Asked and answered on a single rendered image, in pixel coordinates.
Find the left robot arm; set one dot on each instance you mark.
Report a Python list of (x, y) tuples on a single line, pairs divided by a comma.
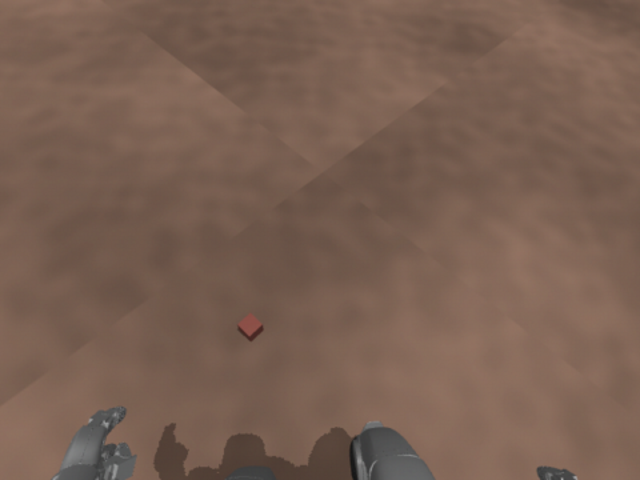
[(78, 472)]

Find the small box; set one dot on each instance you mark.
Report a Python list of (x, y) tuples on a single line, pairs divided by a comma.
[(250, 327)]

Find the left robot hand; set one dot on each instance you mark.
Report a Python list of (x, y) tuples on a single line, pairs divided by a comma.
[(87, 447)]

